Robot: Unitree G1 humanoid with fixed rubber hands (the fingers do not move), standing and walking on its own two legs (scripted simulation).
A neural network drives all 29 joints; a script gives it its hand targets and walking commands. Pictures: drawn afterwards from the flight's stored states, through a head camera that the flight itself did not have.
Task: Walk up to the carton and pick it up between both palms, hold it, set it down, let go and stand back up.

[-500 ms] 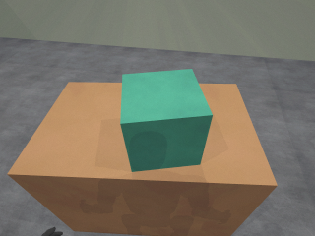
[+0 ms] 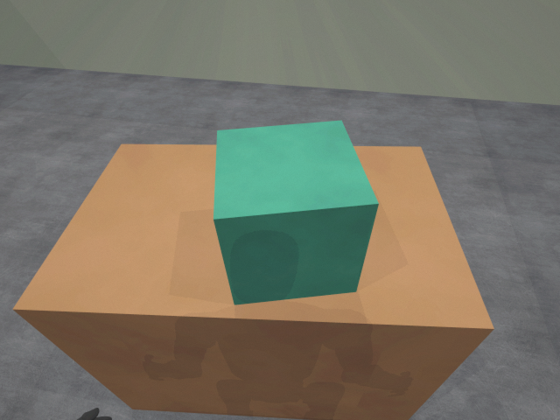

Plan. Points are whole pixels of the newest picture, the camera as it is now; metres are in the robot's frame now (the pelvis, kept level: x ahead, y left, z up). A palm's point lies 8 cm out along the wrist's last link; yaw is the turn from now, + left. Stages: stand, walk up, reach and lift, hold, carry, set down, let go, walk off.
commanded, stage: stand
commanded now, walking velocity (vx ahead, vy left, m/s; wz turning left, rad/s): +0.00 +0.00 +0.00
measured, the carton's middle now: (288, 212) +0.48 +0.01 +0.02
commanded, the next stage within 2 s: none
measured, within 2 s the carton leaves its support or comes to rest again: neither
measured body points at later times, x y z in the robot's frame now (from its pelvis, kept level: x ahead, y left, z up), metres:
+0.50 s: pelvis +0.00 +0.00 +0.00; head +0.00 +0.00 +0.45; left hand +0.11 +0.32 -0.09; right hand +0.09 -0.29 -0.12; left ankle +0.01 +0.16 -0.74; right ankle +0.02 -0.11 -0.74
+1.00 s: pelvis +0.01 +0.00 +0.00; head +0.01 +0.00 +0.45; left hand +0.11 +0.32 -0.09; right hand +0.09 -0.29 -0.12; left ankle +0.01 +0.16 -0.74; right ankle +0.02 -0.11 -0.74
